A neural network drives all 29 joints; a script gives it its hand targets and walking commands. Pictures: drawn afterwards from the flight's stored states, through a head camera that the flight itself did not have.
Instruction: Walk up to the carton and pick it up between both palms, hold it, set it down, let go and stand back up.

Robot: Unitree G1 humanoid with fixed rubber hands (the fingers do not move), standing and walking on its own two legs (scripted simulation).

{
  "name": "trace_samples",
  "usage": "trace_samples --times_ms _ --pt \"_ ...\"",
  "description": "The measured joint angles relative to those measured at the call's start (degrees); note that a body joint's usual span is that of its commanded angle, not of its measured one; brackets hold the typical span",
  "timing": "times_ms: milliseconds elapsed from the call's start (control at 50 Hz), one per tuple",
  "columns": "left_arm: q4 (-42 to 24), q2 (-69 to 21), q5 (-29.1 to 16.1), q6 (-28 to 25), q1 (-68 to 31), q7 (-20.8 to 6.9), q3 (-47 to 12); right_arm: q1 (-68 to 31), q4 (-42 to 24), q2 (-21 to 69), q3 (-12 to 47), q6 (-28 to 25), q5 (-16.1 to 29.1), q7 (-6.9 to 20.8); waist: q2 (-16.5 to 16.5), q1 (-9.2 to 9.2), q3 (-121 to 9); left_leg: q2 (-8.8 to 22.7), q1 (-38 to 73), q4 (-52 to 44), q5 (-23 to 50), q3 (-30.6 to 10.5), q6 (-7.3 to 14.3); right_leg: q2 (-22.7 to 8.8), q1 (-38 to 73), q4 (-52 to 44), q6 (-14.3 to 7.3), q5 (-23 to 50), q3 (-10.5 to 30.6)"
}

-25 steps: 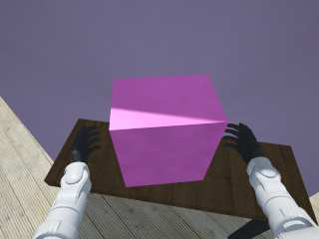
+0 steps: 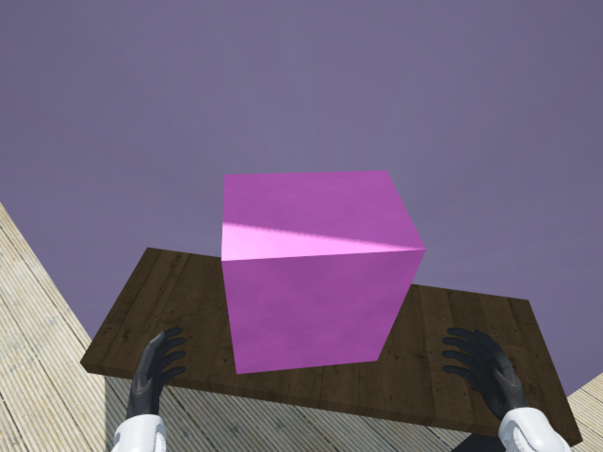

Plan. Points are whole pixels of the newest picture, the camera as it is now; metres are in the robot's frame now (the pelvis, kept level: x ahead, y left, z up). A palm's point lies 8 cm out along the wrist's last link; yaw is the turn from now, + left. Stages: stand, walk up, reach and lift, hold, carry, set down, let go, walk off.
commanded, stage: set down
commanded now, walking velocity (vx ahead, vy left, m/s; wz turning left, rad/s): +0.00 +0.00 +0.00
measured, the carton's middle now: (308, 276) +0.40 -0.01 +0.00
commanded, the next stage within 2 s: none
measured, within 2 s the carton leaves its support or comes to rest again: neither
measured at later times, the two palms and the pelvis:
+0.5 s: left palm (150, 425) +0.19 +0.19 -0.03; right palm (510, 436) +0.18 -0.26 -0.01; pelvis +0.01 +0.01 +0.00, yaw -2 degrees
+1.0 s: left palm (121, 450) +0.17 +0.22 -0.04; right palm out of the picture +0.17 -0.24 -0.05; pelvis +0.02 +0.01 +0.00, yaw -1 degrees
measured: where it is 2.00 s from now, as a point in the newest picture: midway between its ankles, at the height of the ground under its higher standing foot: outside the picture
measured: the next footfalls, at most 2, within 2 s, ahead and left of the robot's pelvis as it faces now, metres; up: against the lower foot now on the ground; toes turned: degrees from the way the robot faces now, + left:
none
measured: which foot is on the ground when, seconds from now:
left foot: down 0.00-1.00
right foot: down 0.00-1.00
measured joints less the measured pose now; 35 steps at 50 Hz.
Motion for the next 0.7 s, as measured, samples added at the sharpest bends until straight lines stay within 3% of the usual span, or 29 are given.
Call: trace_samples --times_ms 140,260,440,580,700 --pt "2.7 1.1 -2.6 1.3 -0.5 1.6 -0.5 3.6 -4.6 2.1 -2.6 2.6 -3.4 -0.3 0.4 0.04 0.4 -0.4 -0.8 1.1 0.1 0.7 0.2 -0.3 -1.8 2.7 0.2 -0.5 0.9" --pt "0.0 0.5 -3.2 2.0 -0.2 2.5 -1.1 4.9 -9.2 2.1 -4.6 4.0 -3.7 -0.4 1.4 -0.22 0.9 -0.8 0.0 1.1 -0.2 1.7 0.6 -0.6 -1.7 3.5 0.7 -0.9 2.1" --pt "-3.8 -1.9 0.8 4.5 5.6 1.1 -1.2 9.7 -11.2 0.7 -3.8 5.6 -5.2 -0.2 0.9 -0.42 2.5 -0.7 4.1 -1.2 -0.7 2.3 0.9 -0.5 2.3 1.0 0.8 -1.1 2.9" --pt "-6.3 0.1 0.9 4.0 10.3 1.5 -0.9 12.7 -12.9 2.4 -4.3 4.3 -6.1 -0.6 -0.7 -0.16 3.6 -0.1 3.6 -0.4 -1.6 2.0 0.4 0.2 2.1 1.0 0.3 -1.6 2.6" --pt "-5.7 2.5 0.0 2.6 11.1 0.3 -1.1 12.7 -11.8 4.0 -4.3 3.3 -7.4 -1.7 -0.3 0.07 3.1 -0.1 3.1 -0.4 -2.0 1.4 0.3 0.2 2.1 0.5 0.3 -1.8 2.1"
